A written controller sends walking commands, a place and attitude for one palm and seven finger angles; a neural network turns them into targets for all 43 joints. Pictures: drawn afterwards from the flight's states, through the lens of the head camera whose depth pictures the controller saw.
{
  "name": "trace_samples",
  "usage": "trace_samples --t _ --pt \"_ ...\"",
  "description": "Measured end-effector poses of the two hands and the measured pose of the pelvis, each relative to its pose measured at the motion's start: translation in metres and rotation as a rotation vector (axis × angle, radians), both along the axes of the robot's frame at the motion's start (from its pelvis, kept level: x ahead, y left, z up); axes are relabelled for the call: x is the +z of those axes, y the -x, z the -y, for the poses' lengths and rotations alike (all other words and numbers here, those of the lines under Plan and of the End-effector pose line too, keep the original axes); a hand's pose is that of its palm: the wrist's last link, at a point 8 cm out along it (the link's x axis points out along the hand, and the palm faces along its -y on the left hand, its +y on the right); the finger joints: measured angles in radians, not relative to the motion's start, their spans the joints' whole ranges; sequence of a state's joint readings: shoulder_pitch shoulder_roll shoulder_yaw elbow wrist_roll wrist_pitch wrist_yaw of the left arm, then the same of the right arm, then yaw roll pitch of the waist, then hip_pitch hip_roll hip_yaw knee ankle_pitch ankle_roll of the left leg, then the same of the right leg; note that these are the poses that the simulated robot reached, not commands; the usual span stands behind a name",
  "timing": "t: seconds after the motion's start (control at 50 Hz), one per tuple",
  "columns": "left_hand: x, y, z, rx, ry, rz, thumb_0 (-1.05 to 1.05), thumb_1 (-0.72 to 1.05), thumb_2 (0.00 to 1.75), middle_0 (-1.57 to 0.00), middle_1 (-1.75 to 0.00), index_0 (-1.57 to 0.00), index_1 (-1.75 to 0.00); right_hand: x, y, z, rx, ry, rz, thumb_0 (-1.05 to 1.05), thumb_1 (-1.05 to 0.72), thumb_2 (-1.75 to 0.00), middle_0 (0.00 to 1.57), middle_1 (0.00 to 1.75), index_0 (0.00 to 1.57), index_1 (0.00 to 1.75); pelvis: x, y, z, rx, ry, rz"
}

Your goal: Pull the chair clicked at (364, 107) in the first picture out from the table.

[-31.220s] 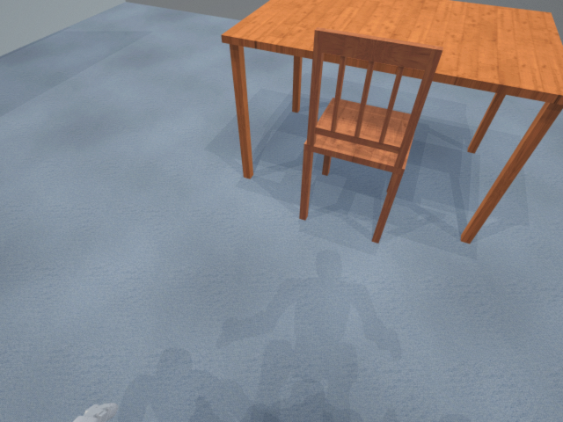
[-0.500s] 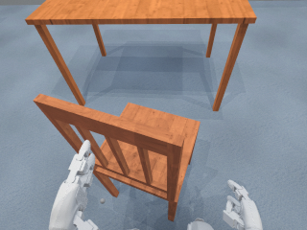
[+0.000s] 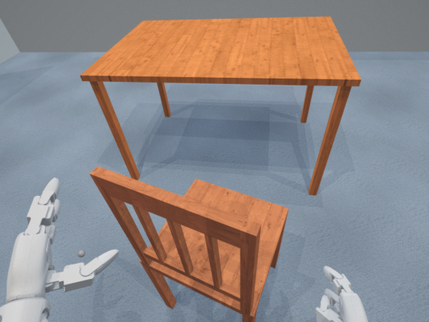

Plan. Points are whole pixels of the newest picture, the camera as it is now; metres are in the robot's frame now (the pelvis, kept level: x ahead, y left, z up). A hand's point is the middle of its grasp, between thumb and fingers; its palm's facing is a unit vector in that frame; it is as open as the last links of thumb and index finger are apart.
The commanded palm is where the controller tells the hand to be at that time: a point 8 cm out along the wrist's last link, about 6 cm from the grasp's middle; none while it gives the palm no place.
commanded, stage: draw the hand back to the body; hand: left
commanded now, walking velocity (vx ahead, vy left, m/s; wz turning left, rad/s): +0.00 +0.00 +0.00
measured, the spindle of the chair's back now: (181, 247) +0.31 +0.13 -0.10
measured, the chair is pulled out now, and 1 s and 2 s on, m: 0.60 0.60 0.60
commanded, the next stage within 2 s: step back with the hand held close in 0.64 s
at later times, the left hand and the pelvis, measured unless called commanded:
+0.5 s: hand (53, 226) +0.20 +0.26 +0.16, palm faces +0.45 -0.78 -0.43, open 7.6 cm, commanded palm +0.15 +0.30 +0.19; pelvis +0.00 +0.00 +0.01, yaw -2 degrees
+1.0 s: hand (59, 227) +0.21 +0.26 +0.15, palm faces +0.35 -0.79 -0.51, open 7.4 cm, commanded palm +0.14 +0.30 +0.19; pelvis -0.01 +0.01 +0.01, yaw -3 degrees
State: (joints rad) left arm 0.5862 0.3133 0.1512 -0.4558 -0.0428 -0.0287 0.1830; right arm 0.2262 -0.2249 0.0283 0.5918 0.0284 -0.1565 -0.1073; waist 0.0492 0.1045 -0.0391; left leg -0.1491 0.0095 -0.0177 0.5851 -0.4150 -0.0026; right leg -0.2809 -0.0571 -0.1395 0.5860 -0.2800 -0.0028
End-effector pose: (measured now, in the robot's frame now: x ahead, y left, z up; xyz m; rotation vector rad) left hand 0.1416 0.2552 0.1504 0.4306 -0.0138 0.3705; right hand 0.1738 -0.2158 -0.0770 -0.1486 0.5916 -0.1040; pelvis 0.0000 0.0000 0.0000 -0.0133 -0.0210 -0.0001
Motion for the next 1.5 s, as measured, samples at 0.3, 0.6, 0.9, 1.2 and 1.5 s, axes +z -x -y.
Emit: trace_samples --t 0.3,0.6,0.9,1.2,1.5 --pt "0.049 -0.007 -0.037 0.103 -0.127 0.132 0.01 0.65 0.79 -0.18 -0.25 -0.18 -0.25 -0.004 0.008 0.012 -0.006 0.008 -0.072 0.01 -0.91 -0.9 0.21 0.3 0.21 0.3 0.01 -0.003 0.004 -0.015 0.002 0.033" --pt "0.034 -0.017 -0.031 0.051 -0.073 0.087 0.01 0.87 0.9 -0.21 -0.3 -0.21 -0.3 -0.001 0.014 0.019 -0.047 0.018 -0.09 0.01 -0.91 -0.9 0.2 0.3 0.2 0.3 0.011 -0.006 0.0 -0.03 0.002 0.036" --pt "0.038 -0.025 -0.047 0.057 -0.118 0.108 0.01 0.89 0.9 -0.21 -0.3 -0.21 -0.3 0.001 0.015 0.005 -0.039 -0.004 -0.106 0.01 -0.91 -0.9 0.21 0.3 0.21 0.3 0.012 0.007 -0.007 -0.051 -0.005 0.008" --pt "0.046 -0.002 -0.048 -0.043 -0.234 0.086 0.01 0.88 0.9 -0.21 -0.3 -0.22 -0.3 -0.004 0.055 0.013 -0.14 0.028 -0.184 0.01 -0.91 -0.9 0.2 0.3 0.2 0.3 0.006 0.03 -0.015 -0.047 -0.025 -0.023" --pt "0.031 0.039 -0.035 0.006 -0.138 0.152 0.01 0.88 0.9 -0.21 -0.3 -0.22 -0.3 -0.001 0.093 0.02 -0.07 0.072 -0.162 0.01 -0.91 -0.9 0.21 0.3 0.21 0.3 0.002 0.069 -0.004 -0.044 -0.015 -0.023"
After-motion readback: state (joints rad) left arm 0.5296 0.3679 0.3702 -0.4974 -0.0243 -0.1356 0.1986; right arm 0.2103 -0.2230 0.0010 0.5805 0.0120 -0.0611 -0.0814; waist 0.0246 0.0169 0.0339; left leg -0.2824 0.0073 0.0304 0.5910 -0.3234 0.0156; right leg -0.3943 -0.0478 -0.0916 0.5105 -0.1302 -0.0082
